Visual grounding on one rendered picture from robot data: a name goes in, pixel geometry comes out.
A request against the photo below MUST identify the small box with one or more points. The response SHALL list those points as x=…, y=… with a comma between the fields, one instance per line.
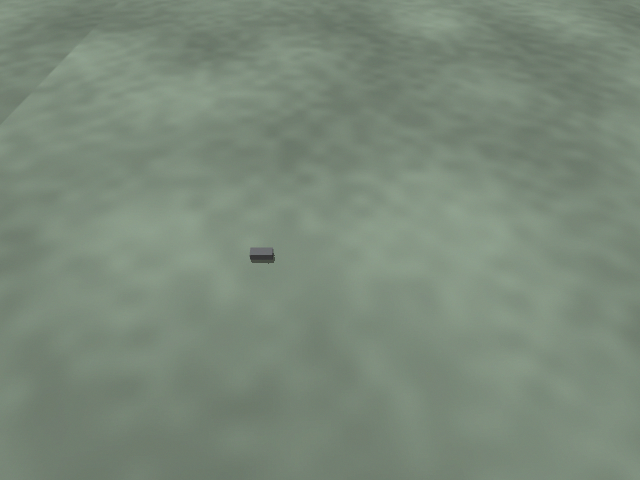
x=261, y=253

